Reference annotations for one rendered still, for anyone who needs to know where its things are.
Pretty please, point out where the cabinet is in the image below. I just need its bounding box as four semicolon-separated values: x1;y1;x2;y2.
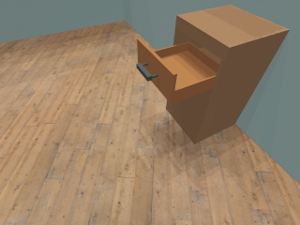
166;5;290;144

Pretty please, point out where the drawer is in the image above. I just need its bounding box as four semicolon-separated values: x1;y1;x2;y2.
137;38;220;104

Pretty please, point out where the handle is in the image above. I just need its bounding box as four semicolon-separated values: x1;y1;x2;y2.
136;63;158;82

